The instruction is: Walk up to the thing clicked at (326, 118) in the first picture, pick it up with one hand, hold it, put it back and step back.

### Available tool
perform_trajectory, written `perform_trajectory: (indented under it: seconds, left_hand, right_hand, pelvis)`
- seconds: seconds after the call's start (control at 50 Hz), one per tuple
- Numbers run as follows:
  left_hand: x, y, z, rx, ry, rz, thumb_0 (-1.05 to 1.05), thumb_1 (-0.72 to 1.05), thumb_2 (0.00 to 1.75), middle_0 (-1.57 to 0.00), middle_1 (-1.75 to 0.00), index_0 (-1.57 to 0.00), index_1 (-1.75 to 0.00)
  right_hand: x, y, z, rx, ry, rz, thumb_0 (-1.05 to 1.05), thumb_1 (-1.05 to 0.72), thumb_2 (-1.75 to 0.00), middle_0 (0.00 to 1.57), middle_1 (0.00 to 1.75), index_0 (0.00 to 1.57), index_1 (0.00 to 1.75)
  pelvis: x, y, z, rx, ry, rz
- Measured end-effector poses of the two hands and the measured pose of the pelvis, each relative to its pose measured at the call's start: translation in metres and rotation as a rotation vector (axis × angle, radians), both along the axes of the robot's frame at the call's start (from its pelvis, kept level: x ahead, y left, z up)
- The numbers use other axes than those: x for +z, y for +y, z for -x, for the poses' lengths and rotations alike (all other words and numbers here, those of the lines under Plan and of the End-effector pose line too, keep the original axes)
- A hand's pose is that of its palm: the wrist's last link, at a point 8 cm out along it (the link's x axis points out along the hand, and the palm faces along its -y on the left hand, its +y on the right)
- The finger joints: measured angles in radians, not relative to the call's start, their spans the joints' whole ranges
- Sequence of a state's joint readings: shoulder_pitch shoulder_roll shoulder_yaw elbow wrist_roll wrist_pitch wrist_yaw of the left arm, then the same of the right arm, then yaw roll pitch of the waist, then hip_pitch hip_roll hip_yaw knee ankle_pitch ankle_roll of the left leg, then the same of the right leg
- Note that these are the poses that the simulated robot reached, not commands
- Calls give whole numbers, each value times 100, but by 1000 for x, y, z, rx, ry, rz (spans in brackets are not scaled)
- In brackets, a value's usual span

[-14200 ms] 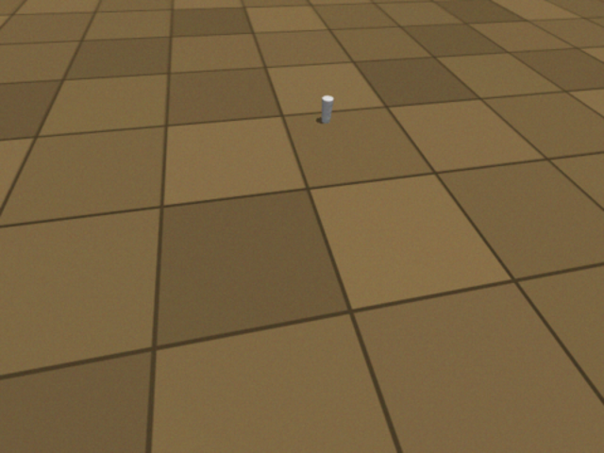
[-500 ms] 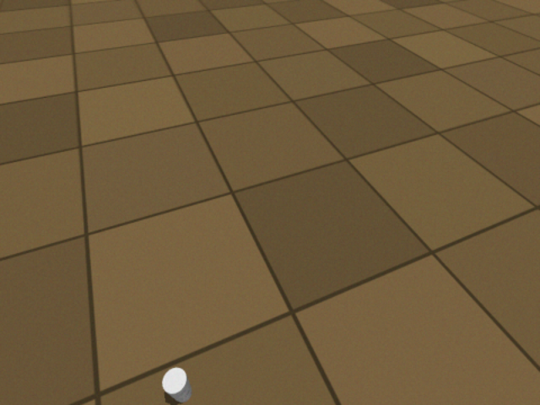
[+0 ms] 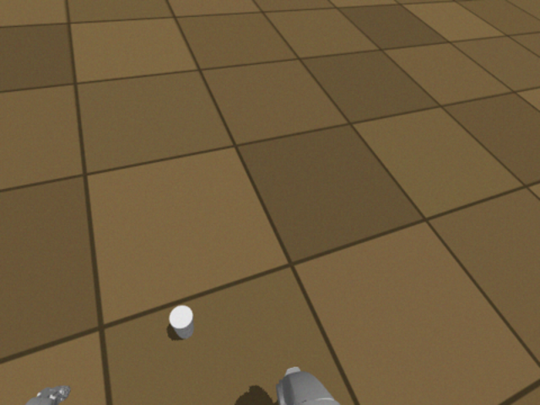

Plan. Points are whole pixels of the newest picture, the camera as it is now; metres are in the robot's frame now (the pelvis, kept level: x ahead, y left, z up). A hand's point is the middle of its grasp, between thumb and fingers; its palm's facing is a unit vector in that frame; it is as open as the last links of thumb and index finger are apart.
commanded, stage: walk up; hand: left
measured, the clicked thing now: (183, 324) +0.43 +0.20 -0.68
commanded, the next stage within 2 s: stand in 1.84 s
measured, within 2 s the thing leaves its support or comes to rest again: neither
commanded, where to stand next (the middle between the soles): +0.10 -0.05 m, yaw -4 degrees
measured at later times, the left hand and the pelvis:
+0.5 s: hand (151, 390) +0.17 +0.16 -0.12, palm faces -0.15 -0.91 -0.39, open 7.4 cm; pelvis +0.04 -0.09 +0.00, yaw -8 degrees
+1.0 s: hand out of the picture +0.13 +0.24 -0.16, palm faces -0.01 -0.89 -0.45, open 7.4 cm; pelvis +0.01 -0.04 -0.02, yaw -1 degrees
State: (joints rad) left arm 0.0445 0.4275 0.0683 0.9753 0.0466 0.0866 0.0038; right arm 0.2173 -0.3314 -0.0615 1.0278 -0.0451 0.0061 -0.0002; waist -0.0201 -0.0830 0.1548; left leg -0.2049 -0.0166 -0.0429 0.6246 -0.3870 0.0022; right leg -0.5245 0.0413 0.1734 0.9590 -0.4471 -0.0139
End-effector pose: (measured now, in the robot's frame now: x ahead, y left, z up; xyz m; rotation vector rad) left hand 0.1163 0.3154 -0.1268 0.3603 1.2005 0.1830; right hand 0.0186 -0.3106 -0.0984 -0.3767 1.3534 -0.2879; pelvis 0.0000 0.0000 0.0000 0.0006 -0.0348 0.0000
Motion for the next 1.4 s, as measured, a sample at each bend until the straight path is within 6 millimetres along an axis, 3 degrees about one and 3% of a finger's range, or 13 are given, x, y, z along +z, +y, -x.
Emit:
perform_trajectory:
  seconds: [0.06, 0.14, 0.26, 0.32, 0.4, 0.5, 0.6, 0.72, 0.84, 1.02, 1.18, 1.28, 1.4]
  left_hand:
    - [0, 1, 16, 3, 29, 33, 0, 90, 89, -20, -30, -20, -30]
    - [-3, 1, 32, -13, 88, 50, 0, 90, 89, -20, -30, -20, -30]
    - [2, -22, 17, -71, 91, 53, 1, 90, 89, -20, -30, -20, -30]
    - [10, -44, -9, -110, 43, 48, 1, 90, 89, -20, -30, -20, -30]
    - [20, -77, -42, -141, -50, 11, 0, 90, 89, -20, -30, -20, -30]
    - [42, -111, -55, -150, -102, -11, 0, 90, 89, -20, -30, -20, -30]
    - [56, -124, -60, -130, -121, -42, 0, 90, 89, -21, -30, -20, -30]
    - [57, -116, -63, -96, -138, -88, 0, 90, 89, -21, -30, -21, -30]
    - [48, -92, -50, -77, -135, -119, 0, 90, 89, -21, -30, -21, -30]
    - [8, -32, 5, 10, -103, -75, 0, 90, 89, -21, -30, -20, -30]
    - [-5, -27, 58, 73, 4, 9, 0, 90, 89, -20, -30, -20, -30]
    - [0, -38, 72, 28, 62, 16, 0, 90, 89, -20, -30, -20, -30]
    - [21, -60, 65, -6, 5, -31, 0, 90, 89, -20, -30, -20, -30]
  right_hand:
    - [14, 0, 15, -24, 1, 33, 1, -90, -90, 20, 30, 20, 30]
    - [29, -17, 25, -57, -62, 93, 1, -90, -90, 21, 30, 21, 30]
    - [39, -54, 32, -87, -125, 125, 1, -90, -90, 21, 30, 21, 30]
    - [31, -75, 31, -88, -127, 105, 1, -90, -90, 20, 30, 20, 30]
    - [1, -103, 18, -89, -112, 59, 1, -90, -90, 20, 30, 20, 30]
    - [-16, -102, -15, -80, -135, -35, 1, -91, -90, 20, 30, 20, 30]
    - [-28, -96, -37, -65, -132, -106, 1, -91, -90, 20, 30, 20, 30]
    - [-40, -91, -46, -39, -71, -117, 1, -91, -90, 20, 30, 20, 30]
    - [-39, -87, -53, 14, -52, -82, 1, -91, -90, 20, 30, 20, 30]
    - [-19, -53, -76, 113, -173, 3, 1, -91, -90, 20, 30, 20, 30]
    - [12, -27, -88, 160, -281, 1, 1, -90, -90, 20, 30, 20, 30]
    - [17, -43, -83, 151, -334, 0, 1, -90, -90, 21, 30, 21, 30]
    - [2, -93, -52, 89, -265, 3, 1, -90, -90, 20, 30, 21, 30]
  pelvis:
    - [7, 0, -1, -26, 4, 7]
    - [8, -5, -3, -62, -13, 1]
    - [8, -26, -14, -113, -30, -10]
    - [5, -43, -22, -127, -31, -15]
    - [-7, -68, -31, -127, -41, 6]
    - [3, -87, -37, -133, -44, -25]
    - [8, -95, -48, -120, -30, -12]
    - [4, -93, -45, -102, -16, -15]
    - [-4, -77, -31, -60, 9, -12]
    - [-22, -39, -11, -27, -25, -52]
    - [-8, -34, -7, -30, -18, 2]
    - [-6, -44, -4, -63, -16, 2]
    - [-8, -72, -8, -57, -33, 25]
